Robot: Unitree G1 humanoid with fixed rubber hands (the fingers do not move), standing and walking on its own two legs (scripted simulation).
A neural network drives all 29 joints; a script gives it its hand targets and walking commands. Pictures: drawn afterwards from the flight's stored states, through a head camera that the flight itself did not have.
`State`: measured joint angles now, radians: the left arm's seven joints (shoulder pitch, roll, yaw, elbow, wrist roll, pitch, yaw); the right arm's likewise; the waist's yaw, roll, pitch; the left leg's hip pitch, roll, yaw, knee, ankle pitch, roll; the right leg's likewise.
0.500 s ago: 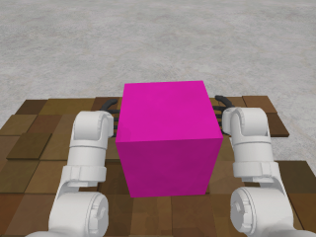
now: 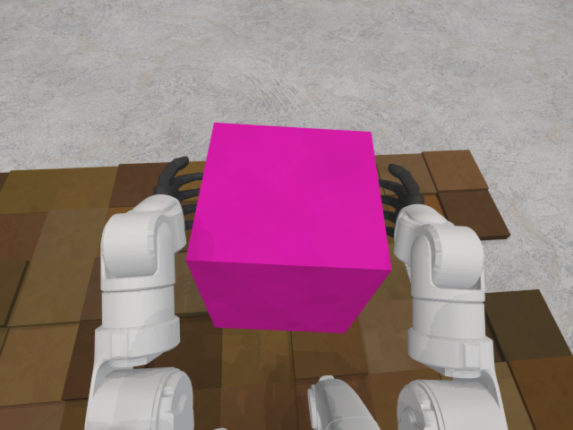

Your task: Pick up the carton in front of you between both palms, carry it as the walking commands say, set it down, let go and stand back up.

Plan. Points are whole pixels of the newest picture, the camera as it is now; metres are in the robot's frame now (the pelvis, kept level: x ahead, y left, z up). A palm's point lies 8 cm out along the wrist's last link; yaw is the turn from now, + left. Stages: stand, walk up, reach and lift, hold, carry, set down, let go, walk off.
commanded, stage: carry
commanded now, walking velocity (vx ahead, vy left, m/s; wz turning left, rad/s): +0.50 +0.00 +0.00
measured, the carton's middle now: (286, 238) +0.37 -0.03 +0.01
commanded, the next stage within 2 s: none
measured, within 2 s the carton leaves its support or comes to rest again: neither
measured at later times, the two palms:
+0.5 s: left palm (166, 78) +0.62 +0.14 +0.11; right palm (347, 60) +0.65 -0.15 +0.12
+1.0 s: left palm out of the picture +0.94 +0.17 +0.08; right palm out of the picture +0.94 -0.13 +0.09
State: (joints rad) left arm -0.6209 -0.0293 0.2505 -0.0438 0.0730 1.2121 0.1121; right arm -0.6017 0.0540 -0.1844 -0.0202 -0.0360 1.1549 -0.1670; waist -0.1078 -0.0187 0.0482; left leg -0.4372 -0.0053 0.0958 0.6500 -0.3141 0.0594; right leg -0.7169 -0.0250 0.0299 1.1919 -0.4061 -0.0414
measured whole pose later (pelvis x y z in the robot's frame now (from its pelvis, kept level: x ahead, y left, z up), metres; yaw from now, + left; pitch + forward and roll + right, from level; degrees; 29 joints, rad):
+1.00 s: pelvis +0.58 +0.02 -0.02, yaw +2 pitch +5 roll -2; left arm -0.63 -0.03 0.19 0.04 0.08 1.21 0.14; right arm -0.62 0.02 -0.21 0.07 -0.03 1.16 -0.12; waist -0.06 -0.01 -0.02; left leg -0.03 -0.04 0.06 0.32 -0.50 0.08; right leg -0.68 -0.01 -0.14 0.67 -0.13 -0.04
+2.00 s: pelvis +1.23 +0.04 -0.02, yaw +2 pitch +5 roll +1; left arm -0.61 -0.02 0.19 0.21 0.08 1.22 0.13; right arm -0.68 -0.03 -0.17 0.26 -0.04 1.22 -0.12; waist 0.02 0.02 -0.08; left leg -0.54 0.01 0.04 1.11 -0.44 0.03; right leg -0.40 0.01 -0.08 0.59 -0.07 -0.09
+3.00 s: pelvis +1.83 +0.07 -0.03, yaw +4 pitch +6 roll +2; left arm -0.47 -0.07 0.21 -0.05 0.08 1.18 0.13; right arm -0.49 0.08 -0.18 -0.04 -0.10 1.18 -0.12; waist 0.03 -0.01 -0.03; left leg -0.64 0.07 0.06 0.80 -0.23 -0.02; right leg -0.19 0.02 -0.13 0.29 -0.21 -0.09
